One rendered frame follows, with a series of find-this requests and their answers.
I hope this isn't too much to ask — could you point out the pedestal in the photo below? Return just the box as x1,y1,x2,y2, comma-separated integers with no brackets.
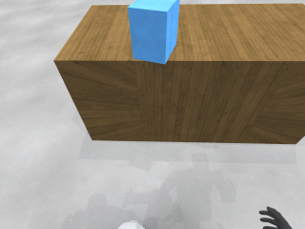
53,3,305,145

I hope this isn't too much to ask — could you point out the robot right hand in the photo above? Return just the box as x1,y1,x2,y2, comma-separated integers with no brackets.
258,206,293,229

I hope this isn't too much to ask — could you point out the carton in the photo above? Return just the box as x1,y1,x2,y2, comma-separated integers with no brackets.
128,0,180,65

